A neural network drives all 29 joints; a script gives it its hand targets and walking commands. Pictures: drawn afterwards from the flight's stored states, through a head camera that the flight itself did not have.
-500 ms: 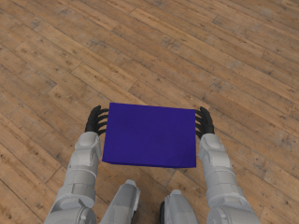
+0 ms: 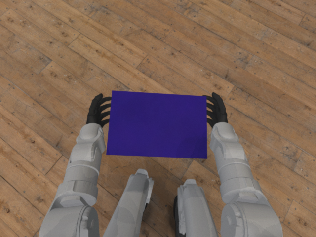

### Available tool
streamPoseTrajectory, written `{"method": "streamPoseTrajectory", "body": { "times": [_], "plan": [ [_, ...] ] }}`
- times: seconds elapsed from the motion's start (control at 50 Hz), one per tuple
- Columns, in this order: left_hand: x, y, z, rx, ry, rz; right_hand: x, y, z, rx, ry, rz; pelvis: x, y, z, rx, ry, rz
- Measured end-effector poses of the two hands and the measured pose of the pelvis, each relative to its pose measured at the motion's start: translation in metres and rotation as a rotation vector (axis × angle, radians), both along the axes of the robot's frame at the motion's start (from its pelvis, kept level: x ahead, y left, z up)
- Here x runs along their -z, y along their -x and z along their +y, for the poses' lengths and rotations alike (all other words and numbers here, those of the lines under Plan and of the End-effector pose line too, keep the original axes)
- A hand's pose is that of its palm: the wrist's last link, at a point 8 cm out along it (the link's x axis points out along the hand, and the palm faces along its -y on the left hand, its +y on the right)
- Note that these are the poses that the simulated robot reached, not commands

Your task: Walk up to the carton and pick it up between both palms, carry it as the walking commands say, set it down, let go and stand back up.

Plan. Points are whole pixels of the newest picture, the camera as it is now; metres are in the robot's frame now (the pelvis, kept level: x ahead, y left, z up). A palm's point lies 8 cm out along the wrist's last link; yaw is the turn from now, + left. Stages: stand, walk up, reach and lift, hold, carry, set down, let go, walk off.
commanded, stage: set down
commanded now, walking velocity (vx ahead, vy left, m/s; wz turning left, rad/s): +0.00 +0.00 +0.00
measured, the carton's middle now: (155, 130) +0.39 +0.06 -0.15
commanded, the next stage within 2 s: none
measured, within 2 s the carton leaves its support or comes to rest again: neither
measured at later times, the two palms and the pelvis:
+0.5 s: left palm (104, 121) +0.39 +0.22 -0.16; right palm (208, 122) +0.44 -0.09 -0.17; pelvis -0.03 +0.00 -0.08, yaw -1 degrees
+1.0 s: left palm (111, 124) +0.42 +0.24 -0.30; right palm (197, 126) +0.46 -0.08 -0.29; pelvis -0.07 +0.00 -0.15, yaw -1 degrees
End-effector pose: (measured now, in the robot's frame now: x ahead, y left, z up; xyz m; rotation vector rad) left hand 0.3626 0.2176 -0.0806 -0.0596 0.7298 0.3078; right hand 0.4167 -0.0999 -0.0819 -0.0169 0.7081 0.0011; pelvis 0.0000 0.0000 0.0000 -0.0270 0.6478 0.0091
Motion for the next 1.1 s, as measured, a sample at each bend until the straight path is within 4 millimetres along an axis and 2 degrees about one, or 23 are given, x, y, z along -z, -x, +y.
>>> {"method": "streamPoseTrajectory", "body": {
  "times": [0.38,0.68,0.78,0.9,1.0,1.1],
  "plan": [
    [0.062,-0.024,0.003,0.024,-0.011,0.005,0.064,-0.019,0.002,0.014,0.003,0.005,0.060,0.021,-0.005,0.010,-0.005,0.050],
    [0.117,-0.042,0.011,0.043,-0.015,0.007,0.118,-0.032,0.009,0.024,0.008,0.005,0.107,0.041,-0.002,0.013,0.007,0.053],
    [0.140,-0.050,0.013,0.053,-0.019,-0.001,0.141,-0.038,0.011,0.029,0.008,-0.004,0.119,0.051,0.000,0.013,0.008,-0.016],
    [0.179,-0.061,0.017,0.053,-0.018,-0.065,0.179,-0.048,0.015,0.032,0.003,-0.066,0.128,0.074,0.000,0.012,0.002,-0.239],
    [0.215,-0.056,0.018,0.048,0.003,-0.041,0.208,-0.045,0.016,0.030,0.023,-0.041,0.154,0.074,0.003,0.002,0.032,-0.195],
    [0.233,-0.052,0.016,0.074,0.004,0.012,0.221,-0.039,0.013,0.032,0.046,0.009,0.168,0.076,0.007,-0.002,0.051,-0.207]
  ]
}}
